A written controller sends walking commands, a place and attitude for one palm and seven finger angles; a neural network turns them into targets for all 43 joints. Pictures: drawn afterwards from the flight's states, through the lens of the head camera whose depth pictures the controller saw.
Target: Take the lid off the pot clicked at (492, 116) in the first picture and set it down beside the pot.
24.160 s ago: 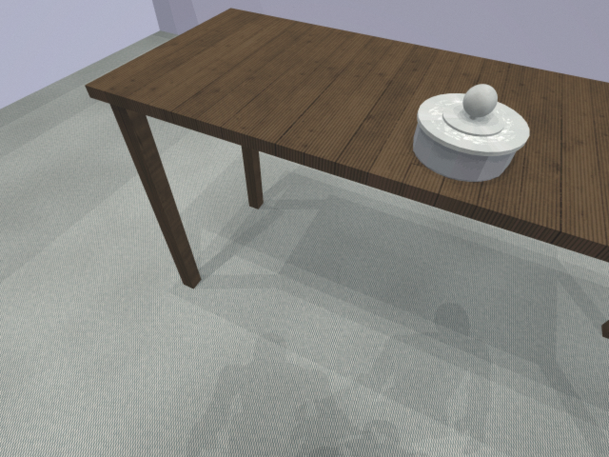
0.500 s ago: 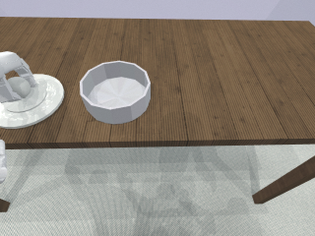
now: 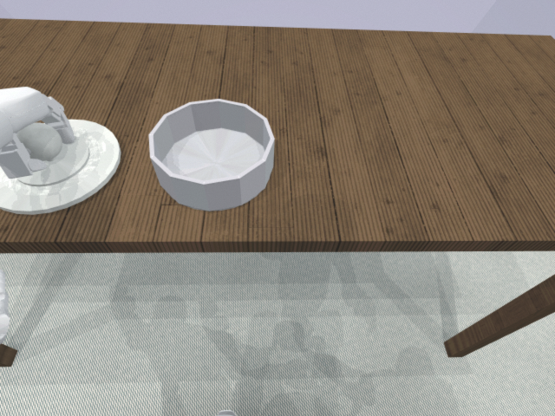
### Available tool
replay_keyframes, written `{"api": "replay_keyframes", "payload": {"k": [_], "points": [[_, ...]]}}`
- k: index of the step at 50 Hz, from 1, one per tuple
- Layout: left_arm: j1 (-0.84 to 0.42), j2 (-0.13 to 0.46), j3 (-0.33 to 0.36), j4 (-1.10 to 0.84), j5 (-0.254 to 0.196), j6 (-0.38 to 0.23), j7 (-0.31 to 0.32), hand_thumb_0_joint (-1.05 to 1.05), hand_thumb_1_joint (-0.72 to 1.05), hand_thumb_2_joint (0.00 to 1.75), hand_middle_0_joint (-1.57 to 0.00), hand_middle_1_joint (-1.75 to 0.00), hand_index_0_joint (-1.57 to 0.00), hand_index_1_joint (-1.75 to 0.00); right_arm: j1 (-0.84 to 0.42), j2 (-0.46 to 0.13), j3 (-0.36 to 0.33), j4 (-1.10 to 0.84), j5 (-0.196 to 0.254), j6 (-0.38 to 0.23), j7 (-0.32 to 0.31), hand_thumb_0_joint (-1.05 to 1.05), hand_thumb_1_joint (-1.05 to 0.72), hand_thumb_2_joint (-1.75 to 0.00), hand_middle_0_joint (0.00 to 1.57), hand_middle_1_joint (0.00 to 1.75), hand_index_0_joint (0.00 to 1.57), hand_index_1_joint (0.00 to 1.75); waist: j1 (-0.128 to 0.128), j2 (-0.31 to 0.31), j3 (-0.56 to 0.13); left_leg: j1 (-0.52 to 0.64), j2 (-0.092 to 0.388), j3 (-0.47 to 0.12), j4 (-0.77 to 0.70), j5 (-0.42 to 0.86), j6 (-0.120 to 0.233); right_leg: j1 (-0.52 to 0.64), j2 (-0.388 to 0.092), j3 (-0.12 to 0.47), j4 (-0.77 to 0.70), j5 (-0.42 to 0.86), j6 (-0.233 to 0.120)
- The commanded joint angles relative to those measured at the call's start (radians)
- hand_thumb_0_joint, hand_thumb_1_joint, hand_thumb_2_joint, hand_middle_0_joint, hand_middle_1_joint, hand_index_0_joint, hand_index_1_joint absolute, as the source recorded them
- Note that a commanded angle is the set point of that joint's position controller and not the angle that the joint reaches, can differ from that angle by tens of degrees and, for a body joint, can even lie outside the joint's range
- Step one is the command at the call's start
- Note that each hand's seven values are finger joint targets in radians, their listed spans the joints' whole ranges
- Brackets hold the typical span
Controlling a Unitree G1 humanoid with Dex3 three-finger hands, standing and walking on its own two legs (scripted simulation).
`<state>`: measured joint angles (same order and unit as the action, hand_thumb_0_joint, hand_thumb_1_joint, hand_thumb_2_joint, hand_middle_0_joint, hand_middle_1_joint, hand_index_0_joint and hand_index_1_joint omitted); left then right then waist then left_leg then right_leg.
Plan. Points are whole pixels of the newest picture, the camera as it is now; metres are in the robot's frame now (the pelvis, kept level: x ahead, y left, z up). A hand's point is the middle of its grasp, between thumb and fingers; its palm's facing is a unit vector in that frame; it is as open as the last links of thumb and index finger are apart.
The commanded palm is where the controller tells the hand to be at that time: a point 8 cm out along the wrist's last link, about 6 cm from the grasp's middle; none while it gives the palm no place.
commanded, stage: open the fingers wide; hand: left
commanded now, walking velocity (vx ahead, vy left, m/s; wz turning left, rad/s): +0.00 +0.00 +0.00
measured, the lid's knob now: (39, 142) +0.47 +0.33 +0.13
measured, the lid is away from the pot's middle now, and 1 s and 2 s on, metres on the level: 0.24 0.24 0.24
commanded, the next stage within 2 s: raise the empty hand in 0.64 s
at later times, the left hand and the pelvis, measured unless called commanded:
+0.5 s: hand (27, 151) +0.44 +0.33 +0.14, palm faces -0.36 -0.09 -0.93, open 10.7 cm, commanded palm +0.44 +0.33 +0.21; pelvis +0.00 +0.01 +0.00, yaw +0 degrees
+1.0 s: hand (14, 139) +0.44 +0.33 +0.16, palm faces -0.32 -0.09 -0.94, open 11.0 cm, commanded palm +0.44 +0.32 +0.24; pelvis +0.00 +0.01 +0.01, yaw +1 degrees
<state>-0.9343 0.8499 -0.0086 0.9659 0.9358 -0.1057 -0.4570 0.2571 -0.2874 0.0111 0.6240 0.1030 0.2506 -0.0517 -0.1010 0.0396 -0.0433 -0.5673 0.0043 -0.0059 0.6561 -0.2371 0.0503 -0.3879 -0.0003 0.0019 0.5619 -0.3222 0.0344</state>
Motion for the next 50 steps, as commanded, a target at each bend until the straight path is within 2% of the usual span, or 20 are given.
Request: {"api": "replay_keyframes", "payload": {"k": [1, 3, 5, 7, 8, 10, 12, 13, 16, 18, 22, 30, 31, 33, 37, 41, 43, 45, 48, 50], "points": [[-0.421, 0.283, 0.066, -0.171, -0.007, 0.007, 0.041, 0.00, 0.09, 1.04, -0.67, -0.70, -0.63, -0.68, 0.038, -0.173, -0.063, -0.087, -0.003, -0.018, -0.009, 0.00, -0.90, -0.90, 0.20, 0.30, 0.20, 0.30, -0.002, 0.094, -0.331, 0.437, -0.030, -0.028, -0.077, 0.174, 0.029, -0.113, 0.085, -0.064, -0.085, 0.154, -0.080], [-0.465, 0.310, 0.079, -0.224, -0.007, 0.002, 0.045, 0.00, 0.06, 1.03, -0.65, -0.69, -0.62, -0.67, 0.028, -0.177, -0.059, -0.089, -0.004, -0.017, -0.010, 0.00, -0.90, -0.90, 0.20, 0.30, 0.20, 0.30, 0.000, 0.107, -0.367, 0.449, -0.026, -0.028, -0.078, 0.200, 0.025, -0.098, 0.083, -0.063, -0.079, 0.170, -0.081], [-0.441, 0.240, 0.027, -0.160, -0.008, 0.014, 0.041, 0.00, 0.03, 1.02, -0.63, -0.67, -0.60, -0.65, 0.039, -0.172, -0.060, -0.082, -0.003, -0.022, -0.011, 0.00, -0.90, -0.90, 0.20, 0.30, 0.20, 0.30, -0.010, 0.076, -0.322, 0.436, -0.030, -0.031, -0.084, 0.158, 0.028, -0.122, 0.085, -0.066, -0.089, 0.146, -0.079], [-0.445, 0.293, 0.069, -0.181, -0.014, 0.007, 0.045, 0.00, 0.00, 1.00, -0.61, -0.65, -0.59, -0.63, 0.030, -0.181, -0.056, -0.089, -0.002, -0.026, -0.017, 0.00, -0.90, -0.90, 0.20, 0.30, 0.20, 0.30, 0.003, 0.068, -0.345, 0.433, -0.029, -0.026, -0.088, 0.170, 0.028, -0.089, 0.082, -0.063, -0.084, 0.163, -0.084], [-0.494, 0.286, 0.052, -0.222, -0.008, 0.009, 0.047, 0.00, -0.01, 1.00, -0.60, -0.64, -0.58, -0.62, 0.030, -0.178, -0.058, -0.087, -0.004, -0.024, -0.015, 0.00, -0.90, -0.90, 0.20, 0.30, 0.20, 0.30, -0.005, 0.103, -0.369, 0.453, -0.029, -0.031, -0.089, 0.171, 0.027, -0.099, 0.081, -0.060, -0.086, 0.158, -0.081], [-0.441, 0.254, 0.037, -0.149, -0.006, 0.017, 0.045, 0.00, -0.05, 0.99, -0.58, -0.62, -0.56, -0.61, 0.042, -0.175, -0.059, -0.078, -0.004, -0.026, -0.015, 0.00, -0.90, -0.90, 0.20, 0.30, 0.20, 0.30, -0.007, 0.080, -0.317, 0.433, -0.029, -0.031, -0.092, 0.142, 0.027, -0.119, 0.083, -0.064, -0.093, 0.140, -0.080], [-0.467, 0.242, 0.020, -0.185, -0.016, 0.012, 0.043, 0.00, -0.08, 0.97, -0.56, -0.60, -0.55, -0.59, 0.029, -0.180, -0.054, -0.082, -0.002, -0.029, -0.019, 0.00, -0.90, -0.90, 0.20, 0.30, 0.20, 0.30, -0.007, 0.085, -0.325, 0.440, -0.029, -0.027, -0.095, 0.154, 0.026, -0.109, 0.082, -0.065, -0.091, 0.151, -0.084], [-0.509, 0.279, 0.046, -0.241, -0.011, 0.011, 0.048, 0.00, -0.09, 0.97, -0.55, -0.59, -0.54, -0.58, 0.035, -0.179, -0.060, -0.083, -0.006, -0.030, -0.015, 0.00, -0.90, -0.90, 0.20, 0.30, 0.20, 0.30, -0.003, 0.108, -0.372, 0.467, -0.026, -0.033, -0.097, 0.155, 0.026, -0.102, 0.081, -0.061, -0.092, 0.146, -0.080], [-0.402, 0.289, 0.076, -0.130, -0.009, 0.015, 0.050, 0.00, -0.14, 0.95, -0.52, -0.56, -0.52, -0.56, 0.050, -0.175, -0.059, -0.080, -0.005, -0.029, -0.017, 0.00, -0.90, -0.90, 0.20, 0.30, 0.20, 0.30, 0.001, 0.050, -0.323, 0.415, -0.036, -0.026, -0.090, 0.155, 0.029, -0.089, 0.084, -0.061, -0.093, 0.160, -0.080], [-0.476, 0.304, 0.069, -0.212, -0.009, 0.008, 0.049, 0.00, -0.15, 0.94, -0.51, -0.55, -0.51, -0.55, 0.034, -0.180, -0.058, -0.083, -0.006, -0.028, -0.014, 0.00, -0.90, -0.90, 0.20, 0.30, 0.20, 0.30, 0.002, 0.090, -0.362, 0.431, -0.032, -0.022, -0.092, 0.195, 0.027, -0.072, 0.081, -0.059, -0.088, 0.192, -0.081], [-0.401, 0.286, 0.076, -0.214, -0.014, 0.002, 0.048, 0.00, -0.16, 0.95, -0.52, -0.53, -0.52, -0.53, 0.029, -0.177, -0.059, -0.098, -0.006, -0.027, -0.010, 0.00, -0.90, -0.90, 0.20, 0.30, 0.20, 0.30, 0.008, 0.102, -0.368, 0.464, -0.030, -0.026, -0.082, 0.284, 0.026, -0.071, 0.083, -0.063, -0.085, 0.217, -0.084], [-0.399, 0.332, 0.121, -0.245, -0.016, 0.006, 0.054, 0.00, -0.16, 0.96, -0.53, -0.52, -0.53, -0.52, 0.028, -0.174, -0.064, -0.094, -0.009, -0.022, -0.008, 0.00, -0.90, -0.90, 0.20, 0.30, 0.20, 0.30, 0.008, 0.096, -0.357, 0.457, -0.030, -0.031, -0.094, 0.226, 0.029, -0.069, 0.082, -0.065, -0.101, 0.186, -0.080], [-0.378, 0.327, 0.120, -0.207, -0.015, 0.007, 0.054, 0.00, -0.16, 0.96, -0.53, -0.52, -0.53, -0.52, 0.028, -0.174, -0.063, -0.093, -0.010, -0.021, -0.011, 0.00, -0.90, -0.90, 0.20, 0.30, 0.20, 0.30, 0.006, 0.076, -0.342, 0.436, -0.035, -0.023, -0.092, 0.204, 0.031, -0.065, 0.083, -0.062, -0.103, 0.183, -0.079], [-0.433, 0.322, 0.101, -0.288, -0.017, 0.002, 0.055, 0.00, -0.16, 0.96, -0.53, -0.52, -0.53, -0.52, 0.012, -0.175, -0.062, -0.099, -0.009, -0.021, -0.008, 0.00, -0.90, -0.90, 0.20, 0.30, 0.20, 0.30, 0.006, 0.133, -0.376, 0.472, -0.030, -0.027, -0.092, 0.248, 0.026, -0.067, 0.080, -0.061, -0.101, 0.196, -0.081], [-0.410, 0.248, 0.047, -0.245, -0.026, 0.008, 0.046, 0.00, -0.16, 0.96, -0.53, -0.51, -0.53, -0.51, 0.012, -0.175, -0.062, -0.092, -0.006, -0.027, -0.013, 0.00, -0.90, -0.90, 0.20, 0.30, 0.20, 0.30, -0.002, 0.113, -0.345, 0.489, -0.028, -0.030, -0.092, 0.241, 0.028, -0.100, 0.083, -0.065, -0.107, 0.178, -0.083], [-0.486, 0.329, 0.099, -0.265, -0.013, 0.014, 0.055, 0.00, -0.16, 0.96, -0.53, -0.51, -0.53, -0.51, 0.025, -0.174, -0.060, -0.084, -0.009, -0.032, -0.019, 0.00, -0.90, -0.90, 0.20, 0.30, 0.20, 0.30, 0.004, 0.115, -0.389, 0.494, -0.033, -0.038, -0.104, 0.200, 0.029, -0.070, 0.082, -0.062, -0.113, 0.172, -0.083], [-0.524, 0.324, 0.088, -0.342, -0.016, 0.013, 0.056, 0.00, -0.16, 0.96, -0.53, -0.51, -0.53, -0.51, 0.015, -0.170, -0.059, -0.094, -0.011, -0.044, -0.017, 0.00, -0.90, -0.90, 0.20, 0.30, 0.20, 0.30, 0.005, 0.168, -0.433, 0.545, -0.029, -0.043, -0.097, 0.285, 0.025, -0.063, 0.082, -0.062, -0.110, 0.203, -0.083], [-0.439, 0.323, 0.107, -0.230, -0.015, 0.030, 0.051, 0.00, -0.16, 0.96, -0.53, -0.51, -0.53, -0.51, 0.021, -0.171, -0.057, -0.084, -0.011, -0.039, -0.015, 0.00, -0.90, -0.90, 0.20, 0.30, 0.20, 0.30, 0.006, 0.095, -0.365, 0.479, -0.034, -0.039, -0.107, 0.243, 0.025, -0.051, 0.082, -0.066, -0.117, 0.200, -0.082], [-0.450, 0.257, 0.040, -0.240, -0.015, 0.050, 0.035, 0.00, -0.16, 0.96, -0.53, -0.51, -0.53, -0.51, -0.002, -0.171, -0.057, -0.094, -0.008, -0.036, -0.007, 0.00, -0.90, -0.90, 0.20, 0.30, 0.20, 0.30, 0.001, 0.098, -0.333, 0.464, -0.033, -0.030, -0.118, 0.215, 0.024, -0.054, 0.079, -0.064, -0.125, 0.187, -0.081], [-0.480, 0.267, 0.037, -0.243, -0.013, 0.061, 0.026, 0.00, -0.16, 0.96, -0.53, -0.51, -0.53, -0.51, -0.001, -0.172, -0.055, -0.093, -0.005, -0.032, -0.007, 0.00, -0.90, -0.90, 0.20, 0.30, 0.20, 0.30, -0.001, 0.082, -0.327, 0.457, -0.035, -0.033, -0.128, 0.192, 0.024, -0.045, 0.079, -0.065, -0.130, 0.181, -0.081]]}}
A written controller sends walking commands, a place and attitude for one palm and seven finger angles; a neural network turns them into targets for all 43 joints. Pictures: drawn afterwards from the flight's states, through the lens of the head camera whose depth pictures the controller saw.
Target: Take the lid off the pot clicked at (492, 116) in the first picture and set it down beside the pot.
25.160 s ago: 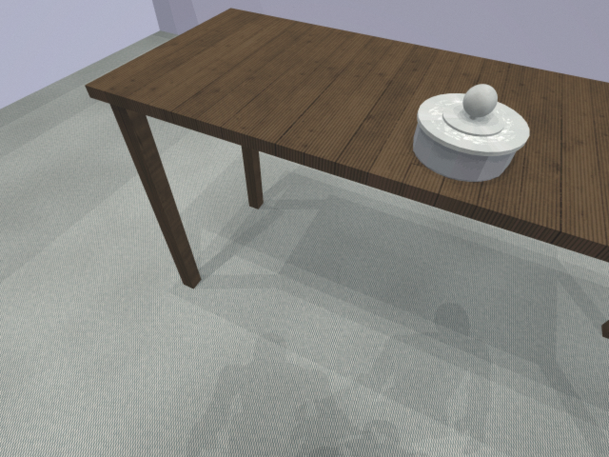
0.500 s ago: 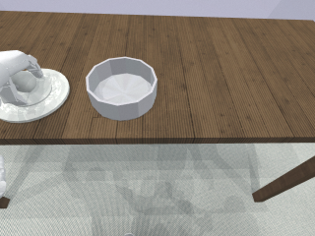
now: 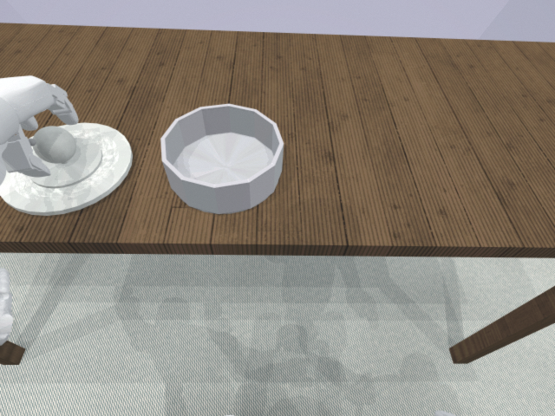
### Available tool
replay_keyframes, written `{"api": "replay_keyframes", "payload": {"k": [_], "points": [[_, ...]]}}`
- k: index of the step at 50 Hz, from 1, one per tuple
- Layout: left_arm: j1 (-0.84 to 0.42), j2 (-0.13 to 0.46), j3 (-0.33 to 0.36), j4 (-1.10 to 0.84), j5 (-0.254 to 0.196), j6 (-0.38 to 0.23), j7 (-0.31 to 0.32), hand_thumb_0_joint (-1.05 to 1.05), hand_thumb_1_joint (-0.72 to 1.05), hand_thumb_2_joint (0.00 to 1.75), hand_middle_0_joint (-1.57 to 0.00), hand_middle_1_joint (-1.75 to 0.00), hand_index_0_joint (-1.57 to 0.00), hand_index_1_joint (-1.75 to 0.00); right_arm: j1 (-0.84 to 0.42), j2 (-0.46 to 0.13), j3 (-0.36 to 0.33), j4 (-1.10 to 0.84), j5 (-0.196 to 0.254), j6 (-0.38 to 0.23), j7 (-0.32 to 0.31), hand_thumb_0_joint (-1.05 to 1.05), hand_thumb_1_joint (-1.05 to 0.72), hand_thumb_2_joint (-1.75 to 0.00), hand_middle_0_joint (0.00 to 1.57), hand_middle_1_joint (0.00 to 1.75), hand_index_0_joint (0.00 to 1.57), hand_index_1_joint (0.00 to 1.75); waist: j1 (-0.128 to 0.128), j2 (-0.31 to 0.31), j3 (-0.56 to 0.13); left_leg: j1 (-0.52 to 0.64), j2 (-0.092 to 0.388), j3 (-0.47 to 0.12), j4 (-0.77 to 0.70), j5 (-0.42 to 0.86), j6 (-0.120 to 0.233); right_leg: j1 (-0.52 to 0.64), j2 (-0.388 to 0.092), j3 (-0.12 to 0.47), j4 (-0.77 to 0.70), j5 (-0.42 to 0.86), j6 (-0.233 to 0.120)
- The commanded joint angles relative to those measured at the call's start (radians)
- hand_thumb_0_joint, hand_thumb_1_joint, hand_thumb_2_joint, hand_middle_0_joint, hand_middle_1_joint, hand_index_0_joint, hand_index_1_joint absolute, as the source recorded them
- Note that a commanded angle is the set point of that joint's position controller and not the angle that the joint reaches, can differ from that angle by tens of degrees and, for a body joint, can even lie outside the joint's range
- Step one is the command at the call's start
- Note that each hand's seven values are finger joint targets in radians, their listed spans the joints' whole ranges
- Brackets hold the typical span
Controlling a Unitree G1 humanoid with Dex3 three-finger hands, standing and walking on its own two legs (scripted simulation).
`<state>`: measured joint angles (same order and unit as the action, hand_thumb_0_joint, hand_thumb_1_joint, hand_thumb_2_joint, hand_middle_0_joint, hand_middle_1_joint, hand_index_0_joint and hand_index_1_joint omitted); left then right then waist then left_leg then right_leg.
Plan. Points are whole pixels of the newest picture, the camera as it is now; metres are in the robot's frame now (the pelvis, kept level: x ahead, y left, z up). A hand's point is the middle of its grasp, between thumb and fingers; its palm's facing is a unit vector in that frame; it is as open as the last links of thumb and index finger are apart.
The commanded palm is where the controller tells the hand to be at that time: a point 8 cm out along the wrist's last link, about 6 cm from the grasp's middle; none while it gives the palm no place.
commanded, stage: raise the empty hand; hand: left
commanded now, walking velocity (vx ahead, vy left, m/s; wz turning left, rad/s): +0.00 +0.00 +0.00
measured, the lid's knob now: (54, 144) +0.47 +0.32 +0.13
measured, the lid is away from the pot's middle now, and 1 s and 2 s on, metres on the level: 0.24 0.24 0.24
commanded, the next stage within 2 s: draw the hand back to the body in 1.04 s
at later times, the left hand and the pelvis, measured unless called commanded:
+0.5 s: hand (14, 103) +0.45 +0.32 +0.21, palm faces -0.27 -0.08 -0.96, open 11.0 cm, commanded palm +0.45 +0.31 +0.29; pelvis +0.00 +0.00 +0.00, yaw +0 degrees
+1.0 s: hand out of the picture +0.46 +0.31 +0.27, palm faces -0.19 -0.07 -0.98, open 11.0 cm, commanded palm +0.45 +0.31 +0.33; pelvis +0.01 -0.02 +0.01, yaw +1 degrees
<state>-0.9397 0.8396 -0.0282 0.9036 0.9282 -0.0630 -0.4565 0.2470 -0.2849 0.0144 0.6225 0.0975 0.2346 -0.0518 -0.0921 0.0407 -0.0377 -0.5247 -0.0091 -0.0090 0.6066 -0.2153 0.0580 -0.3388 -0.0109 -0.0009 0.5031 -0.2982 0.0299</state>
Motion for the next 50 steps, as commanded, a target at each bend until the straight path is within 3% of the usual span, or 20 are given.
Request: {"api": "replay_keyframes", "payload": {"k": [1, 3, 6, 8, 16, 18, 20, 24, 27, 29, 31, 33, 35, 37, 40, 42, 43, 45, 48, 50], "points": [[-0.487, 0.291, 0.067, -0.191, -0.006, 0.020, 0.023, 0.00, -0.16, 0.96, -0.53, -0.51, -0.53, -0.51, 0.010, -0.174, -0.059, -0.094, 0.000, -0.016, -0.007, 0.00, -0.90, -0.90, 0.20, 0.30, 0.20, 0.30, -0.007, 0.075, -0.347, 0.420, -0.024, -0.029, -0.079, 0.167, 0.019, -0.084, 0.090, -0.061, -0.073, 0.160, -0.076], [-0.522, 0.317, 0.077, -0.200, -0.005, 0.023, 0.022, 0.00, -0.16, 0.96, -0.53, -0.51, -0.53, -0.51, 0.014, -0.177, -0.056, -0.091, -0.003, -0.021, -0.010, 0.00, -0.90, -0.90, 0.20, 0.30, 0.20, 0.30, -0.008, 0.102, -0.361, 0.435, -0.024, -0.030, -0.080, 0.179, 0.019, -0.081, 0.090, -0.060, -0.075, 0.163, -0.077], [-0.519, 0.324, 0.083, -0.139, -0.002, 0.029, 0.015, 0.00, -0.16, 0.96, -0.53, -0.51, -0.53, -0.51, 0.022, -0.176, -0.054, -0.084, -0.002, -0.023, -0.016, 0.00, -0.90, -0.90, 0.20, 0.30, 0.20, 0.30, -0.007, 0.057, -0.336, 0.402, -0.029, -0.027, -0.091, 0.139, 0.021, -0.065, 0.089, -0.060, -0.084, 0.157, -0.075], [-0.577, 0.348, 0.089, -0.221, 0.005, 0.022, 0.017, 0.00, -0.16, 0.96, -0.53, -0.51, -0.53, -0.51, 0.016, -0.177, -0.054, -0.093, -0.005, -0.027, -0.012, 0.00, -0.90, -0.90, 0.20, 0.30, 0.20, 0.30, -0.002, 0.116, -0.389, 0.449, -0.024, -0.030, -0.088, 0.207, 0.017, -0.053, 0.088, -0.060, -0.076, 0.184, -0.078], [-0.571, 0.295, 0.048, -0.180, 0.007, 0.054, -0.002, 0.00, -0.16, 0.96, -0.53, -0.51, -0.53, -0.51, 0.012, -0.174, -0.055, -0.084, -0.002, -0.028, -0.007, 0.00, -0.90, -0.90, 0.20, 0.30, 0.20, 0.30, -0.010, 0.098, -0.357, 0.453, -0.026, -0.027, -0.093, 0.226, 0.019, -0.064, 0.089, -0.061, -0.092, 0.190, -0.075], [-0.575, 0.338, 0.075, -0.177, 0.009, 0.063, -0.003, 0.00, -0.16, 0.96, -0.53, -0.51, -0.53, -0.51, 0.009, -0.180, -0.051, -0.084, -0.002, -0.026, -0.005, 0.00, -0.90, -0.90, 0.20, 0.30, 0.20, 0.30, -0.005, 0.094, -0.347, 0.439, -0.023, -0.026, -0.102, 0.211, 0.016, -0.050, 0.088, -0.061, -0.095, 0.182, -0.075], [-0.609, 0.304, 0.041, -0.162, 0.011, 0.068, -0.008, 0.00, -0.16, 0.96, -0.53, -0.51, -0.53, -0.51, 0.013, -0.176, -0.050, -0.080, -0.001, -0.028, -0.007, 0.00, -0.90, -0.90, 0.20, 0.30, 0.20, 0.30, -0.008, 0.084, -0.345, 0.436, -0.027, -0.028, -0.108, 0.197, 0.019, -0.047, 0.088, -0.063, -0.098, 0.181, -0.076], [-0.684, 0.340, 0.065, -0.260, 0.021, 0.067, -0.004, 0.00, -0.16, 0.96, -0.53, -0.51, -0.53, -0.51, 0.007, -0.175, -0.051, -0.090, -0.004, -0.041, -0.007, 0.00, -0.90, -0.90, 0.20, 0.30, 0.20, 0.30, -0.004, 0.141, -0.428, 0.513, -0.025, -0.036, -0.100, 0.289, 0.018, -0.030, 0.087, -0.057, -0.097, 0.212, -0.078], [-0.552, 0.348, 0.088, -0.137, 0.014, 0.087, -0.015, 0.00, -0.16, 0.96, -0.53, -0.51, -0.53, -0.51, 0.015, -0.186, -0.046, -0.082, 0.000, -0.041, -0.003, 0.00, -0.90, -0.90, 0.20, 0.30, 0.20, 0.30, 0.002, 0.085, -0.355, 0.460, -0.023, -0.024, -0.102, 0.316, 0.015, -0.019, 0.087, -0.062, -0.100, 0.236, -0.078], [-0.594, 0.301, 0.039, -0.122, 0.020, 0.103, -0.022, 0.00, -0.16, 0.96, -0.53, -0.51, -0.53, -0.51, -0.001, -0.177, -0.045, -0.084, -0.002, -0.032, 0.000, 0.00, -0.90, -0.90, 0.20, 0.30, 0.20, 0.30, -0.003, 0.054, -0.314, 0.414, -0.026, -0.015, -0.115, 0.235, 0.015, -0.019, 0.084, -0.062, -0.104, 0.214, -0.072], [-0.639, 0.348, 0.063, -0.177, 0.024, 0.106, -0.023, 0.00, -0.16, 0.96, -0.53, -0.51, -0.53, -0.51, 0.002, -0.180, -0.047, -0.090, -0.002, -0.033, 0.003, 0.00, -0.90, -0.90, 0.20, 0.30, 0.20, 0.30, 0.005, 0.069, -0.360, 0.432, -0.026, -0.017, -0.126, 0.215, 0.016, 0.007, 0.082, -0.057, -0.106, 0.206, -0.072], [-0.696, 0.385, 0.084, -0.275, 0.033, 0.100, -0.017, 0.00, -0.16, 0.96, -0.53, -0.51, -0.53, -0.51, -0.008, -0.177, -0.044, -0.103, -0.004, -0.037, 0.003, 0.00, -0.90, -0.90, 0.20, 0.30, 0.20, 0.30, 0.007, 0.112, -0.439, 0.486, -0.025, -0.020, -0.112, 0.315, 0.019, 0.030, 0.080, -0.050, -0.101, 0.252, -0.072], [-0.677, 0.336, 0.056, -0.218, 0.034, 0.112, -0.025, 0.00, -0.16, 0.96, -0.53, -0.51, -0.53, -0.51, 0.000, -0.173, -0.047, -0.089, -0.004, -0.039, -0.001, 0.00, -0.90, -0.90, 0.20, 0.30, 0.20, 0.30, -0.004, 0.099, -0.399, 0.493, -0.023, -0.021, -0.109, 0.318, 0.019, -0.005, 0.083, -0.055, -0.108, 0.241, -0.070], [-0.606, 0.368, 0.089, -0.155, 0.029, 0.118, -0.032, 0.00, -0.16, 0.96, -0.53, -0.51, -0.53, -0.51, 0.001, -0.184, -0.043, -0.091, -0.002, -0.042, 0.000, 0.00, -0.90, -0.90, 0.20, 0.30, 0.20, 0.30, 0.007, 0.072, -0.354, 0.454, -0.024, -0.010, -0.114, 0.315, 0.018, 0.018, 0.081, -0.058, -0.110, 0.255, -0.074], [-0.641, 0.311, 0.026, -0.129, 0.033, 0.136, -0.042, 0.00, -0.16, 0.96, -0.53, -0.51, -0.53, -0.51, -0.008, -0.175, -0.039, -0.085, -0.001, -0.034, 0.001, 0.00, -0.90, -0.90, 0.20, 0.30, 0.20, 0.30, -0.005, 0.049, -0.314, 0.424, -0.026, -0.002, -0.127, 0.240, 0.017, 0.006, 0.078, -0.057, -0.119, 0.230, -0.066], [-0.698, 0.337, 0.033, -0.197, 0.029, 0.134, -0.043, 0.00, -0.16, 0.96, -0.53, -0.51, -0.53, -0.51, -0.018, -0.183, -0.039, -0.090, 0.002, -0.039, 0.001, 0.00, -0.90, -0.90, 0.20, 0.30, 0.20, 0.30, -0.001, 0.088, -0.352, 0.453, -0.025, 0.001, -0.128, 0.267, 0.018, 0.030, 0.073, -0.053, -0.121, 0.250, -0.072], [-0.750, 0.372, 0.057, -0.271, 0.041, 0.131, -0.038, 0.00, -0.16, 0.96, -0.53, -0.51, -0.53, -0.51, -0.013, -0.174, -0.040, -0.099, -0.004, -0.043, 0.003, 0.00, -0.90, -0.90, 0.20, 0.30, 0.20, 0.30, 0.005, 0.106, -0.417, 0.484, -0.030, -0.006, -0.128, 0.289, 0.021, 0.057, 0.076, -0.046, -0.119, 0.260, -0.068], [-0.693, 0.354, 0.049, -0.139, 0.050, 0.140, -0.043, 0.00, -0.16, 0.96, -0.53, -0.51, -0.53, -0.51, -0.003, -0.173, -0.034, -0.077, -0.004, -0.042, -0.005, 0.00, -0.90, -0.90, 0.20, 0.30, 0.20, 0.30, -0.005, 0.060, -0.346, 0.444, -0.031, 0.002, -0.126, 0.274, 0.022, 0.040, 0.076, -0.052, -0.122, 0.264, -0.067], [-0.754, 0.336, 0.024, -0.224, 0.044, 0.143, -0.049, 0.00, -0.16, 0.96, -0.53, -0.51, -0.53, -0.51, -0.014, -0.172, -0.036, -0.087, -0.002, -0.047, 0.003, 0.00, -0.90, -0.90, 0.20, 0.30, 0.20, 0.30, -0.002, 0.109, -0.384, 0.484, -0.028, -0.003, -0.128, 0.316, 0.019, 0.045, 0.074, -0.049, -0.123, 0.272, -0.068], [-0.645, 0.336, 0.045, -0.114, 0.050, 0.154, -0.053, 0.00, -0.16, 0.96, -0.53, -0.51, -0.53, -0.51, -0.004, -0.173, -0.036, -0.079, -0.003, -0.047, 0.003, 0.00, -0.90, -0.90, 0.20, 0.30, 0.20, 0.30, 0.002, 0.041, -0.330, 0.444, -0.029, 0.005, -0.125, 0.304, 0.021, 0.046, 0.075, -0.053, -0.120, 0.284, -0.066]]}}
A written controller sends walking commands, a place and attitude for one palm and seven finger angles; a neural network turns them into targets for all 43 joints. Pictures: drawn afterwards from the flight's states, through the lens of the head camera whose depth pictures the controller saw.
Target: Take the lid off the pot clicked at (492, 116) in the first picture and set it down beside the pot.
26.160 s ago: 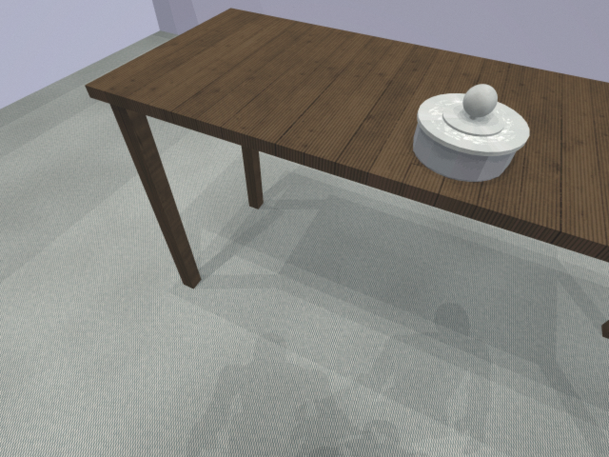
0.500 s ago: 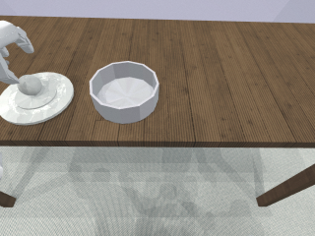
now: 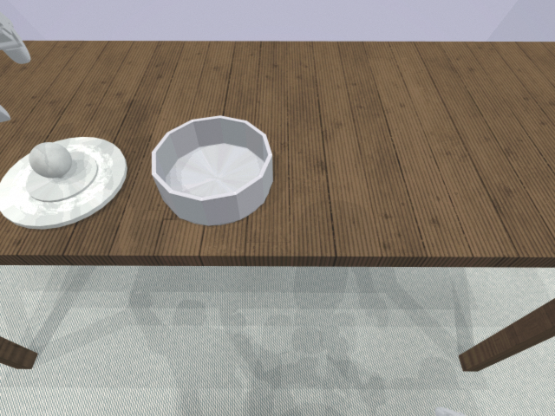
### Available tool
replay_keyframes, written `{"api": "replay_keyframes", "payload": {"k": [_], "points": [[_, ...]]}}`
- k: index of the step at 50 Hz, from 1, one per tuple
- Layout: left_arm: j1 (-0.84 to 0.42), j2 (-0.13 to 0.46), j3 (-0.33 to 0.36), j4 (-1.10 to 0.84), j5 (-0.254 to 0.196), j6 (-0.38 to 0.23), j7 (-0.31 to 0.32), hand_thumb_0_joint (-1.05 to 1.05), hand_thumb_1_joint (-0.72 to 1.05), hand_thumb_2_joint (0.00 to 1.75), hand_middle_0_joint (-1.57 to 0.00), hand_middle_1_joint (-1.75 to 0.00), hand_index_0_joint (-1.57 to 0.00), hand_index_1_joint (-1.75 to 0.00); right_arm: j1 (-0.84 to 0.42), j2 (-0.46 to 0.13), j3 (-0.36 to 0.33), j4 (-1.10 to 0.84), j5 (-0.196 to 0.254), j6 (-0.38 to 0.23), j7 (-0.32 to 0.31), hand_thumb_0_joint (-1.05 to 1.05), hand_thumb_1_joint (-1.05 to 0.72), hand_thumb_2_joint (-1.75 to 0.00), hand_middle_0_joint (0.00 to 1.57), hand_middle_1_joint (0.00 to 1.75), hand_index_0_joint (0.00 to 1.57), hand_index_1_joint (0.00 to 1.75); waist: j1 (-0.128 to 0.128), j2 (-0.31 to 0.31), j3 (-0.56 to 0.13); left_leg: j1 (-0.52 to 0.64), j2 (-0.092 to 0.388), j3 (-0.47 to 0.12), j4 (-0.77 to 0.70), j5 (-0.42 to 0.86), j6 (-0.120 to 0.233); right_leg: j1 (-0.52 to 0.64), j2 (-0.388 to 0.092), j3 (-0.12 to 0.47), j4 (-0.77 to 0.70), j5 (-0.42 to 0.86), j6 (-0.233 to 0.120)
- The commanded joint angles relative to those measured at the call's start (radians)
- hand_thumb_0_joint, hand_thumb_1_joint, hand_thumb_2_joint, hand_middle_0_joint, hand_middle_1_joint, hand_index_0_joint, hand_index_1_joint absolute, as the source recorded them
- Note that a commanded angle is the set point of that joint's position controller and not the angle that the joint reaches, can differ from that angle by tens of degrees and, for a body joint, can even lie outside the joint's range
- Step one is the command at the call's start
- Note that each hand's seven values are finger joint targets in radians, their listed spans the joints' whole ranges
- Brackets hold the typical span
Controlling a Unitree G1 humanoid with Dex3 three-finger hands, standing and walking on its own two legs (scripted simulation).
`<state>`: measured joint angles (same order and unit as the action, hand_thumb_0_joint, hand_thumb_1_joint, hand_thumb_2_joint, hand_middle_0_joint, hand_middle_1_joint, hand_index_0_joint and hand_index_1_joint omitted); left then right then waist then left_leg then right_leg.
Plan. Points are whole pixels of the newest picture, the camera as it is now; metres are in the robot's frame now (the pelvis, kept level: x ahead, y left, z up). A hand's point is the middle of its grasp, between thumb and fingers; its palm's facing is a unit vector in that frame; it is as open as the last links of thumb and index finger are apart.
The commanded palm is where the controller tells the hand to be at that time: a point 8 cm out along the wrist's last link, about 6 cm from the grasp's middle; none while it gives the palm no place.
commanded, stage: raise the empty hand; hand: left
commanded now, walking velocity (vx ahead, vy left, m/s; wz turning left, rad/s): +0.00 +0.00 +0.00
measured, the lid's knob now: (51, 160) +0.46 +0.33 +0.12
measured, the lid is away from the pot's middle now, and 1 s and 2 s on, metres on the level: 0.24 0.24 0.24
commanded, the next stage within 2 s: draw the hand back to the body in 0.04 s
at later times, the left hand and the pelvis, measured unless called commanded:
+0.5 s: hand out of the picture +0.42 +0.32 +0.25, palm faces -0.16 -0.06 -0.98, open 11.0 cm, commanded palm +0.38 +0.32 +0.31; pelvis +0.00 -0.01 +0.00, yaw +0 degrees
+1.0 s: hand out of the picture +0.37 +0.25 +0.31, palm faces +0.47 -0.87 -0.18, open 10.6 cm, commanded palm +0.31 +0.29 +0.31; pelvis +0.01 -0.02 +0.01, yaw -3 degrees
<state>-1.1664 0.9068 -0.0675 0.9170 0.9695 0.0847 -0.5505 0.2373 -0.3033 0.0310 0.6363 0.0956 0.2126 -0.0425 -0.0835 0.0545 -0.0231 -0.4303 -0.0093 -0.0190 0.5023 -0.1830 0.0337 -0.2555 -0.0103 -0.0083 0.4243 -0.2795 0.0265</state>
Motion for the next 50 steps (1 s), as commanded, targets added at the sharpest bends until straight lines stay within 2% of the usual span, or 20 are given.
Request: {"api": "replay_keyframes", "payload": {"k": [1, 5, 7, 8, 10, 18, 20, 23, 31, 32, 33, 34, 35, 36, 38, 41, 42, 45, 48, 50], "points": [[-0.392, 0.272, 0.086, -0.105, 0.005, 0.007, 0.038, 0.00, -0.16, 0.96, -0.53, -0.51, -0.53, -0.51, 0.002, -0.158, -0.050, -0.094, 0.001, -0.022, -0.005, 0.00, -0.90, -0.90, 0.20, 0.30, 0.20, 0.30, -0.001, 0.005, -0.333, 0.321, -0.030, 0.023, -0.025, 0.256, 0.042, -0.019, 0.072, -0.045, -0.037, 0.276, -0.060], [-0.438, 0.316, 0.113, -0.219, 0.005, 0.009, 0.036, 0.00, -0.16, 0.96, -0.53, -0.51, -0.53, -0.51, -0.023, -0.158, -0.051, -0.114, 0.002, -0.014, 0.001, 0.00, -0.90, -0.90, 0.20, 0.30, 0.20, 0.30, 0.005, 0.033, -0.385, 0.331, -0.030, 0.029, -0.020, 0.287, 0.048, 0.019, 0.065, -0.034, -0.032, 0.312, -0.057], [-0.435, 0.285, 0.091, -0.246, -0.009, 0.011, 0.031, 0.00, -0.16, 0.96, -0.53, -0.51, -0.53, -0.51, -0.029, -0.160, -0.053, -0.119, 0.004, -0.019, 0.002, 0.00, -0.90, -0.90, 0.20, 0.30, 0.20, 0.30, -0.002, 0.065, -0.379, 0.358, -0.027, 0.029, -0.010, 0.334, 0.049, 0.000, 0.066, -0.037, -0.036, 0.329, -0.062], [-0.410, 0.348, 0.153, -0.282, -0.004, 0.012, 0.035, 0.00, -0.16, 0.96, -0.53, -0.51, -0.53, -0.51, -0.021, -0.155, -0.056, -0.124, 0.000, -0.017, 0.005, 0.00, -0.90, -0.90, 0.20, 0.30, 0.20, 0.30, 0.016, 0.049, -0.417, 0.365, -0.028, 0.025, -0.011, 0.348, 0.052, 0.036, 0.067, -0.029, -0.031, 0.338, -0.056], [-0.322, 0.289, 0.120, -0.227, -0.011, 0.017, 0.028, 0.00, -0.16, 0.96, -0.53, -0.51, -0.53, -0.51, -0.039, -0.150, -0.050, -0.128, 0.004, -0.015, 0.003, 0.00, -0.90, -0.90, 0.20, 0.30, 0.20, 0.30, 0.013, 0.032, -0.367, 0.332, -0.030, 0.029, -0.010, 0.331, 0.048, 0.011, 0.066, -0.040, -0.024, 0.327, -0.054], [-0.209, 0.385, 0.240, -0.406, -0.045, 0.023, 0.029, 0.00, -0.16, 0.96, -0.53, -0.51, -0.53, -0.51, -0.075, -0.152, -0.050, -0.160, 0.005, -0.014, 0.008, 0.00, -0.90, -0.90, 0.20, 0.30, 0.20, 0.30, 0.043, 0.043, -0.398, 0.349, -0.028, 0.022, -0.005, 0.353, 0.051, 0.052, 0.062, -0.034, -0.016, 0.333, -0.054], [-0.207, 0.317, 0.193, -0.440, -0.060, 0.027, 0.021, 0.00, -0.16, 0.96, -0.53, -0.51, -0.53, -0.51, -0.101, -0.144, -0.049, -0.167, 0.008, -0.013, 0.005, 0.00, -0.90, -0.90, 0.20, 0.30, 0.20, 0.30, 0.034, 0.033, -0.369, 0.345, -0.031, 0.022, -0.009, 0.316, 0.052, 0.027, 0.060, -0.040, -0.023, 0.312, -0.053], [-0.169, 0.353, 0.233, -0.531, -0.071, 0.030, 0.025, 0.00, -0.16, 0.96, -0.53, -0.51, -0.53, -0.51, -0.116, -0.142, -0.047, -0.179, 0.008, -0.018, 0.009, 0.00, -0.90, -0.90, 0.20, 0.30, 0.20, 0.30, 0.049, 0.065, -0.392, 0.365, -0.029, 0.013, -0.007, 0.340, 0.050, 0.036, 0.059, -0.039, -0.017, 0.306, -0.056], [-0.056, 0.284, 0.215, -0.596, -0.110, 0.051, 0.013, 0.00, -0.16, 0.96, -0.53, -0.51, -0.53, -0.51, -0.165, -0.132, -0.039, -0.187, 0.010, -0.024, 0.005, 0.00, -0.90, -0.90, 0.20, 0.30, 0.20, 0.30, 0.055, 0.029, -0.321, 0.353, -0.030, 0.004, -0.025, 0.255, 0.045, -0.002, 0.061, -0.056, -0.031, 0.243, -0.055], [-0.206, 0.039, 0.401, -0.725, -0.744, -0.081, 0.216, 0.00, -0.16, 0.96, -0.53, -0.51, -0.53, -0.51, 0.003, -0.071, -0.048, -0.243, 0.011, -0.120, 0.006, 0.00, -0.90, -0.90, 0.20, 0.30, 0.20, 0.30, 0.029, 0.077, -0.277, 0.544, 0.020, -0.002, -0.054, 0.187, 0.034, -0.090, 0.066, -0.056, -0.084, 0.181, -0.095], [-0.033, 0.027, 0.371, -0.626, -0.783, -0.109, 0.321, 0.00, -0.16, 0.96, -0.53, -0.51, -0.53, -0.51, -0.045, -0.092, -0.023, -0.216, -0.001, -0.148, -0.003, 0.00, -0.90, -0.90, 0.20, 0.30, 0.20, 0.30, 0.042, 0.029, -0.267, 0.578, 0.055, -0.054, -0.090, 0.076, 0.022, -0.070, 0.061, -0.041, -0.080, 0.112, -0.091], [0.042, -0.014, 0.400, -0.608, -0.876, -0.126, 0.392, 0.00, -0.16, 0.96, -0.53, -0.51, -0.53, -0.51, -0.067, -0.098, -0.024, -0.218, -0.004, -0.165, -0.017, 0.00, -0.90, -0.90, 0.20, 0.30, 0.20, 0.30, 0.051, -0.067, -0.231, 0.520, 0.057, -0.054, -0.119, -0.001, 0.020, -0.039, 0.061, -0.035, -0.093, 0.104, -0.084], [0.053, -0.001, 0.423, -0.655, -0.933, -0.142, 0.445, 0.00, -0.16, 0.96, -0.53, -0.51, -0.53, -0.51, -0.089, -0.109, -0.021, -0.208, -0.007, -0.178, -0.026, 0.00, -0.90, -0.90, 0.20, 0.30, 0.20, 0.30, 0.063, -0.081, -0.243, 0.492, 0.056, -0.041, -0.134, -0.008, 0.020, 0.005, 0.054, -0.025, -0.093, 0.118, -0.076], [0.043, 0.020, 0.459, -0.727, -0.969, -0.158, 0.489, 0.00, -0.16, 0.96, -0.53, -0.51, -0.53, -0.51, -0.100, -0.113, -0.020, -0.199, -0.012, -0.191, -0.031, 0.00, -0.90, -0.90, 0.20, 0.30, 0.20, 0.30, 0.071, -0.051, -0.271, 0.500, 0.054, -0.031, -0.138, 0.019, 0.018, 0.035, 0.050, -0.019, -0.093, 0.133, -0.072], [0.006, 0.001, 0.471, -0.818, -1.000, -0.185, 0.549, 0.00, -0.14, 0.96, -0.52, -0.51, -0.52, -0.51, -0.109, -0.105, -0.013, -0.171, -0.026, -0.215, -0.035, 0.00, -0.90, -0.90, 0.20, 0.30, 0.20, 0.30, 0.072, 0.101, -0.256, 0.506, 0.049, -0.023, -0.148, 0.018, 0.008, 0.041, 0.044, -0.012, -0.105, 0.119, -0.075], [0.103, -0.006, 0.531, -0.838, -1.023, -0.198, 0.604, 0.00, -0.06, 0.96, -0.50, -0.49, -0.50, -0.49, -0.124, -0.094, -0.011, -0.144, -0.039, -0.240, -0.037, 0.00, -0.90, -0.90, 0.20, 0.30, 0.20, 0.30, 0.088, 0.145, -0.217, 0.482, 0.046, -0.005, -0.147, 0.076, -0.003, 0.079, 0.045, -0.017, -0.109, 0.154, -0.078], [0.129, 0.020, 0.568, -0.883, -1.027, -0.211, 0.616, 0.00, -0.03, 0.95, -0.49, -0.49, -0.49, -0.49, -0.124, -0.098, -0.016, -0.138, -0.045, -0.249, -0.035, 0.00, -0.90, -0.90, 0.20, 0.30, 0.20, 0.30, 0.096, 0.124, -0.232, 0.483, 0.045, 0.004, -0.136, 0.110, 0.000, 0.107, 0.043, -0.015, -0.109, 0.181, -0.078], [0.254, -0.029, 0.585, -0.971, -1.046, -0.223, 0.631, 0.00, 0.05, 0.95, -0.46, -0.47, -0.46, -0.47, -0.145, -0.086, -0.022, -0.135, -0.050, -0.272, -0.023, 0.00, -0.90, -0.90, 0.20, 0.30, 0.20, 0.30, 0.106, 0.135, -0.258, 0.499, 0.043, 0.028, -0.121, 0.223, -0.003, 0.145, 0.045, -0.017, -0.099, 0.280, -0.074], [0.384, -0.047, 0.602, -0.874, -1.065, -0.207, 0.632, 0.00, 0.13, 0.95, -0.44, -0.45, -0.44, -0.45, -0.146, -0.093, -0.032, -0.117, -0.050, -0.269, -0.020, 0.00, -0.90, -0.90, 0.20, 0.30, 0.20, 0.30, 0.107, -0.040, -0.155, 0.413, 0.036, 0.060, -0.119, 0.193, 0.011, 0.145, 0.044, -0.016, -0.115, 0.318, -0.056], [0.372, -0.066, 0.582, -0.972, -1.069, -0.214, 0.626, 0.00, 0.18, 0.94, -0.42, -0.44, -0.42, -0.44, -0.162, -0.090, -0.035, -0.127, -0.045, -0.277, -0.020, 0.00, -0.90, -0.90, 0.20, 0.30, 0.20, 0.30, 0.107, 0.022, -0.191, 0.448, 0.026, 0.070, -0.116, 0.195, 0.014, 0.150, 0.039, -0.011, -0.117, 0.327, -0.051]]}}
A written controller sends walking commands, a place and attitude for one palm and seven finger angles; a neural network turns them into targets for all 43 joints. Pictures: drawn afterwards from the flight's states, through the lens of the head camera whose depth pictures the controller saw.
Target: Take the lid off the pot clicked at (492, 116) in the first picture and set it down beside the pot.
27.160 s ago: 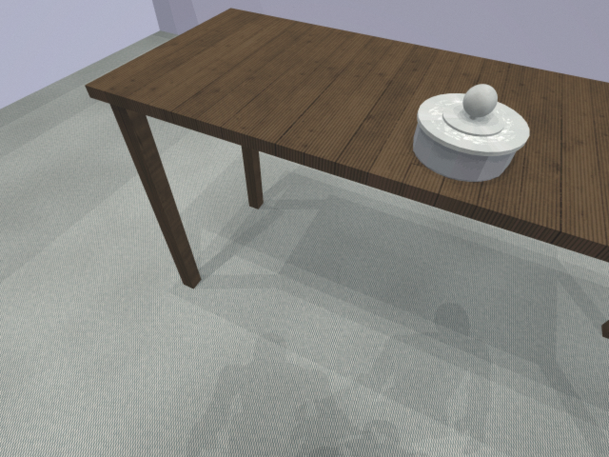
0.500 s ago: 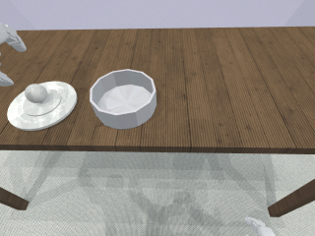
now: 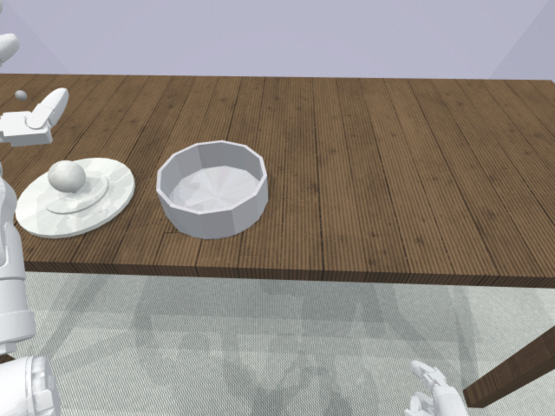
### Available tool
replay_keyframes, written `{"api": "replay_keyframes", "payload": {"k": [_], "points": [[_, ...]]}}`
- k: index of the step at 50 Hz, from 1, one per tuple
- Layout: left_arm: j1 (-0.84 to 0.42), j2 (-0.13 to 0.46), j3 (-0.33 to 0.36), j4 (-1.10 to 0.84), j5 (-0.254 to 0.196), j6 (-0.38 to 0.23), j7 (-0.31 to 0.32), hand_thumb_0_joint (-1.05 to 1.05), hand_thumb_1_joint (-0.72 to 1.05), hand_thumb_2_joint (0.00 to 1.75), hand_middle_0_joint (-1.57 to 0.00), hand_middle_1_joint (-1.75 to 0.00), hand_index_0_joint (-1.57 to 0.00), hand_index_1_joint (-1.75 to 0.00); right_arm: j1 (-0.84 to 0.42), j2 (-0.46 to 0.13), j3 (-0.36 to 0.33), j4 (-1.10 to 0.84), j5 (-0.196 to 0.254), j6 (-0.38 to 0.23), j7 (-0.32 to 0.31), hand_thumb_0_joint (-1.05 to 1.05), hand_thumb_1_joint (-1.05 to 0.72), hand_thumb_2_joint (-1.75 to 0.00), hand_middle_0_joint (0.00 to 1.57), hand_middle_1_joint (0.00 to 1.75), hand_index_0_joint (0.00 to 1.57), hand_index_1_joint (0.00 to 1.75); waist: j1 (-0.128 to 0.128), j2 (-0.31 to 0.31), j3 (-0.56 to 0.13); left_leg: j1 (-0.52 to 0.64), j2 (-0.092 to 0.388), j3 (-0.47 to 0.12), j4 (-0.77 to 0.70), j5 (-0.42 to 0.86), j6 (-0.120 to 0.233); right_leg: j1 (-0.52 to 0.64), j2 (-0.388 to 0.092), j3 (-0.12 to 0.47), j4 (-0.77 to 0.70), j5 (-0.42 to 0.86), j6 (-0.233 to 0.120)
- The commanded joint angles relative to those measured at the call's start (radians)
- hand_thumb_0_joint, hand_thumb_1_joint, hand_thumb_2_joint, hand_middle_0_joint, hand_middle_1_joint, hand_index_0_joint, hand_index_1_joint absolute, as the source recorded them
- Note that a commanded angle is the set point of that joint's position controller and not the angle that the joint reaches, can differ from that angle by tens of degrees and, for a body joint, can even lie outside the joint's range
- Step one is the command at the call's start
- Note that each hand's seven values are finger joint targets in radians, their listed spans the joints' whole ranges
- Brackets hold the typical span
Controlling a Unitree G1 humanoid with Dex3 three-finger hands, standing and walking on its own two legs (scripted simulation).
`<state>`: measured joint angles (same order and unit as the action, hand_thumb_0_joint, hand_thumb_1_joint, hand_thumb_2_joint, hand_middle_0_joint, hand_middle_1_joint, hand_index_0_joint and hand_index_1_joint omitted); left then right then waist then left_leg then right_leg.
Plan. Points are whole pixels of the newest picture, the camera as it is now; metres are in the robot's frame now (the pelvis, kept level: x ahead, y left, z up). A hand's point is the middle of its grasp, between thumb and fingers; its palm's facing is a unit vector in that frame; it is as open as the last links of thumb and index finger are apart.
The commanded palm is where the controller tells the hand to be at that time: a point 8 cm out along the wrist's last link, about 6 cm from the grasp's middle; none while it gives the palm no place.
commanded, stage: draw the hand back to the body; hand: left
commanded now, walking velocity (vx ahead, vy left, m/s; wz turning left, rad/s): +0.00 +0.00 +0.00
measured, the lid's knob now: (67, 176) +0.44 +0.38 +0.11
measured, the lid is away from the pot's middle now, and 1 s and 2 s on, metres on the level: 0.24 0.24 0.24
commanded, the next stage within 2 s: step back with the hand held close in 1.40 s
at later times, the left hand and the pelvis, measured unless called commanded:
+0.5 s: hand (14, 136) +0.29 +0.27 +0.30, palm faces +0.54 -0.82 -0.19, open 8.3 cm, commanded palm +0.23 +0.30 +0.29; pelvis +0.01 -0.02 +0.00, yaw +0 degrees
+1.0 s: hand out of the picture +0.22 +0.25 +0.28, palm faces +0.52 -0.82 -0.24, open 7.4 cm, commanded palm +0.16 +0.29 +0.28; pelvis +0.00 +0.00 +0.00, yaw +0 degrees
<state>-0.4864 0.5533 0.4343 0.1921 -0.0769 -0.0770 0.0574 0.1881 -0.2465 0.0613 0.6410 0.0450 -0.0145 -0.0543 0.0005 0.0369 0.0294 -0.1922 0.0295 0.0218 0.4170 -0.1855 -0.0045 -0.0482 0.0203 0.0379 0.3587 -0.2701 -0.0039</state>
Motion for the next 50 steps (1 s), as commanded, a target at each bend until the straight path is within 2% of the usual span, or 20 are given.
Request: {"api": "replay_keyframes", "payload": {"k": [1, 2, 4, 5, 6, 10, 13, 17, 20, 21, 23, 26, 27, 30, 35, 37, 39, 42, 45, 50], "points": [[-0.295, 0.296, 0.098, -0.294, -0.025, -0.057, 0.020, 0.00, 0.21, 0.94, -0.41, -0.44, -0.41, -0.44, -0.123, -0.144, -0.067, -0.132, 0.006, -0.056, -0.008, 0.00, -0.90, -0.90, 0.20, 0.30, 0.20, 0.30, 0.027, 0.057, -0.257, 0.227, -0.012, 0.030, -0.026, 0.215, 0.052, -0.053, 0.009, -0.056, -0.049, 0.329, -0.021], [-0.285, 0.280, 0.087, -0.314, -0.027, -0.064, 0.019, 0.00, 0.23, 0.94, -0.41, -0.43, -0.41, -0.43, -0.130, -0.142, -0.066, -0.133, 0.007, -0.061, -0.008, 0.00, -0.90, -0.90, 0.20, 0.30, 0.20, 0.30, 0.023, 0.064, -0.252, 0.232, -0.015, 0.032, -0.021, 0.221, 0.056, -0.054, 0.007, -0.055, -0.049, 0.339, -0.020], [-0.249, 0.281, 0.102, -0.310, -0.030, -0.057, 0.025, 0.00, 0.29, 0.94, -0.39, -0.42, -0.39, -0.42, -0.126, -0.145, -0.072, -0.120, 0.006, -0.064, -0.011, 0.00, -0.90, -0.90, 0.20, 0.30, 0.20, 0.30, 0.026, 0.012, -0.244, 0.232, -0.018, 0.037, -0.018, 0.241, 0.059, -0.056, 0.008, -0.057, -0.050, 0.372, -0.015], [-0.236, 0.284, 0.110, -0.327, -0.032, -0.058, 0.025, 0.00, 0.31, 0.93, -0.38, -0.42, -0.38, -0.42, -0.129, -0.146, -0.073, -0.121, 0.005, -0.067, -0.012, 0.00, -0.90, -0.90, 0.20, 0.30, 0.20, 0.30, 0.029, 0.027, -0.245, 0.235, -0.020, 0.039, -0.018, 0.245, 0.059, -0.054, 0.006, -0.054, -0.049, 0.381, -0.013], [-0.199, 0.286, 0.123, -0.300, -0.035, -0.053, 0.027, 0.00, 0.34, 0.93, -0.37, -0.41, -0.37, -0.41, -0.126, -0.146, -0.074, -0.113, 0.005, -0.067, -0.014, 0.00, -0.90, -0.90, 0.20, 0.30, 0.20, 0.30, 0.032, 0.000, -0.226, 0.223, -0.023, 0.040, -0.017, 0.247, 0.061, -0.051, 0.006, -0.054, -0.048, 0.394, -0.011], [-0.153, 0.264, 0.120, -0.345, -0.044, -0.057, 0.025, 0.00, 0.45, 0.93, -0.34, -0.39, -0.34, -0.39, -0.139, -0.141, -0.078, -0.114, 0.006, -0.071, -0.016, 0.00, -0.90, -0.90, 0.20, 0.30, 0.20, 0.30, 0.035, -0.011, -0.218, 0.233, -0.027, 0.047, -0.018, 0.229, 0.063, -0.052, -0.001, -0.050, -0.060, 0.397, -0.003], [-0.140, 0.255, 0.125, -0.454, -0.046, -0.079, 0.027, 0.00, 0.53, 0.92, -0.32, -0.37, -0.32, -0.37, -0.162, -0.135, -0.079, -0.119, 0.002, -0.082, -0.018, 0.00, -0.90, -0.90, 0.20, 0.30, 0.20, 0.30, 0.038, 0.034, -0.243, 0.262, -0.029, 0.049, -0.011, 0.261, 0.064, -0.043, -0.003, -0.047, -0.058, 0.430, -0.005], [-0.087, 0.223, 0.119, -0.442, -0.050, -0.076, 0.026, 0.00, 0.63, 0.92, -0.28, -0.35, -0.28, -0.35, -0.160, -0.127, -0.079, -0.110, 0.001, -0.082, -0.017, 0.00, -0.90, -0.90, 0.20, 0.30, 0.20, 0.30, 0.035, 0.008, -0.198, 0.251, -0.027, 0.050, -0.017, 0.247, 0.062, -0.056, -0.002, -0.049, -0.068, 0.416, -0.004], [-0.031, 0.215, 0.139, -0.523, -0.055, -0.081, 0.025, 0.00, 0.71, 0.91, -0.26, -0.34, -0.26, -0.34, -0.177, -0.117, -0.077, -0.120, -0.005, -0.083, -0.018, 0.00, -0.90, -0.90, 0.20, 0.30, 0.20, 0.30, 0.049, 0.042, -0.219, 0.264, -0.029, 0.050, -0.019, 0.273, 0.059, -0.038, -0.001, -0.049, -0.061, 0.439, -0.006], [0.003, 0.202, 0.138, -0.493, -0.058, -0.075, 0.024, 0.00, 0.74, 0.91, -0.25, -0.33, -0.25, -0.33, -0.174, -0.115, -0.076, -0.115, -0.007, -0.082, -0.017, 0.00, -0.90, -0.90, 0.20, 0.30, 0.20, 0.30, 0.051, 0.013, -0.205, 0.256, -0.028, 0.048, -0.022, 0.270, 0.059, -0.041, 0.002, -0.052, -0.061, 0.437, -0.004], [0.022, 0.199, 0.144, -0.540, -0.061, -0.081, 0.024, 0.00, 0.79, 0.91, -0.23, -0.32, -0.23, -0.32, -0.181, -0.114, -0.079, -0.121, -0.008, -0.082, -0.017, 0.00, -0.90, -0.90, 0.20, 0.30, 0.20, 0.30, 0.049, 0.005, -0.212, 0.264, -0.026, 0.051, -0.018, 0.273, 0.060, -0.040, -0.001, -0.050, -0.066, 0.445, -0.003], [0.054, 0.165, 0.132, -0.592, -0.061, -0.079, 0.022, 0.00, 0.87, 0.90, -0.21, -0.31, -0.21, -0.31, -0.189, -0.104, -0.076, -0.121, -0.011, -0.082, -0.016, 0.00, -0.90, -0.90, 0.20, 0.30, 0.20, 0.30, 0.051, 0.040, -0.212, 0.277, -0.026, 0.051, -0.022, 0.284, 0.056, -0.043, 0.002, -0.051, -0.065, 0.442, -0.006], [0.079, 0.158, 0.134, -0.626, -0.064, -0.087, 0.023, 0.00, 0.90, 0.90, -0.20, -0.30, -0.20, -0.30, -0.188, -0.101, -0.077, -0.128, -0.011, -0.085, -0.014, 0.00, -0.90, -0.90, 0.20, 0.30, 0.20, 0.30, 0.049, 0.011, -0.221, 0.281, -0.024, 0.047, -0.020, 0.287, 0.059, -0.036, 0.001, -0.055, -0.065, 0.448, -0.007], [0.146, 0.153, 0.152, -0.621, -0.069, -0.077, 0.021, 0.00, 0.90, 0.90, -0.20, -0.30, -0.20, -0.30, -0.191, -0.099, -0.077, -0.122, -0.016, -0.078, -0.016, 0.00, -0.90, -0.90, 0.20, 0.30, 0.20, 0.30, 0.056, -0.015, -0.189, 0.262, -0.023, 0.048, -0.026, 0.280, 0.058, -0.040, 0.001, -0.055, -0.068, 0.447, -0.004], [0.210, 0.120, 0.134, -0.708, -0.071, -0.083, 0.020, 0.00, 0.90, 0.90, -0.20, -0.30, -0.20, -0.30, -0.204, -0.088, -0.075, -0.129, -0.019, -0.079, -0.016, 0.00, -0.90, -0.90, 0.20, 0.30, 0.20, 0.30, 0.057, 0.026, -0.187, 0.271, -0.022, 0.042, -0.031, 0.272, 0.055, -0.043, -0.002, -0.056, -0.075, 0.416, -0.009], [0.226, 0.110, 0.129, -0.736, -0.072, -0.091, 0.021, 0.00, 0.90, 0.90, -0.20, -0.30, -0.20, -0.30, -0.211, -0.085, -0.074, -0.133, -0.019, -0.085, -0.016, 0.00, -0.90, -0.90, 0.20, 0.30, 0.20, 0.30, 0.051, 0.008, -0.173, 0.272, -0.020, 0.039, -0.032, 0.254, 0.058, -0.055, -0.002, -0.058, -0.079, 0.391, -0.009], [0.247, 0.098, 0.122, -0.765, -0.070, -0.093, 0.024, 0.00, 0.90, 0.90, -0.20, -0.30, -0.20, -0.30, -0.213, -0.084, -0.074, -0.132, -0.022, -0.084, -0.017, 0.00, -0.90, -0.90, 0.20, 0.30, 0.20, 0.30, 0.056, 0.041, -0.168, 0.272, -0.018, 0.032, -0.040, 0.242, 0.051, -0.058, -0.001, -0.058, -0.081, 0.356, -0.013], [0.319, 0.103, 0.147, -0.780, -0.076, -0.099, 0.025, 0.00, 0.90, 0.90, -0.20, -0.30, -0.20, -0.30, -0.209, -0.081, -0.075, -0.131, -0.025, -0.087, -0.017, 0.00, -0.90, -0.90, 0.20, 0.30, 0.20, 0.30, 0.057, -0.005, -0.164, 0.262, -0.016, 0.030, -0.039, 0.231, 0.054, -0.052, -0.003, -0.061, -0.084, 0.351, -0.011], [0.346, 0.081, 0.126, -0.828, -0.076, -0.103, 0.021, 0.00, 0.90, 0.90, -0.20, -0.30, -0.20, -0.30, -0.223, -0.078, -0.074, -0.134, -0.027, -0.090, -0.017, 0.00, -0.90, -0.90, 0.20, 0.30, 0.20, 0.30, 0.061, 0.040, -0.145, 0.259, -0.016, 0.027, -0.044, 0.207, 0.049, -0.065, -0.003, -0.057, -0.093, 0.313, -0.013], [0.433, 0.069, 0.129, -0.885, -0.076, -0.107, 0.023, 0.00, 0.90, 0.90, -0.20, -0.30, -0.20, -0.30, -0.220, -0.074, -0.074, -0.136, -0.033, -0.094, -0.015, 0.00, -0.90, -0.90, 0.20, 0.30, 0.20, 0.30, 0.065, 0.042, -0.135, 0.251, -0.011, 0.018, -0.049, 0.192, 0.044, -0.063, -0.003, -0.060, -0.097, 0.283, -0.016]]}}
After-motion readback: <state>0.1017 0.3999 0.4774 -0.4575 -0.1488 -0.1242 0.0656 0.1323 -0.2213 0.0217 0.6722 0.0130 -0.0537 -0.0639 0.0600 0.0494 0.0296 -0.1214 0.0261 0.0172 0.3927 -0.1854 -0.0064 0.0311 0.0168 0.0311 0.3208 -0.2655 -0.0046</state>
